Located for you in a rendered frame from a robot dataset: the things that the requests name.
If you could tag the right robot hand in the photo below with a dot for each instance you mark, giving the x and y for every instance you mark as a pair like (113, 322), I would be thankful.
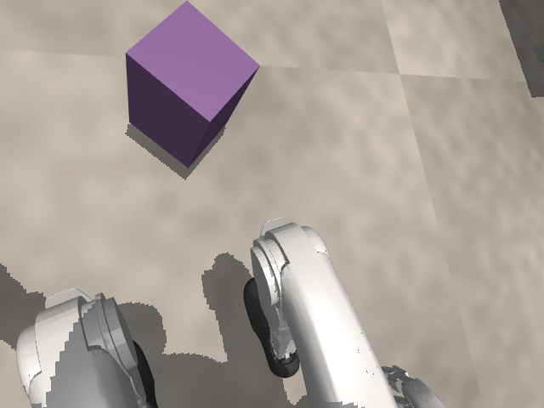
(416, 393)

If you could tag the right robot foot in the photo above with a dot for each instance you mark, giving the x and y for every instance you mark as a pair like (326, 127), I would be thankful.
(284, 367)

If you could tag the left robot foot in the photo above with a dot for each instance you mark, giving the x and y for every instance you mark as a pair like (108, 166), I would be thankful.
(146, 377)

